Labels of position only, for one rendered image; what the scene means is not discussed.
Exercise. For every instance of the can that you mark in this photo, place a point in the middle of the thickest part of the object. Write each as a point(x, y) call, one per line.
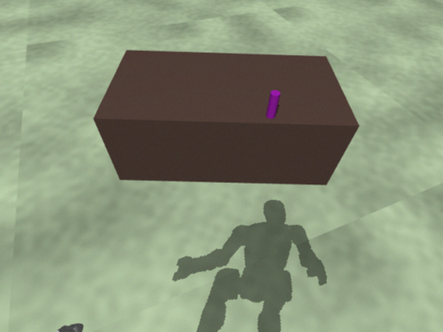
point(273, 104)

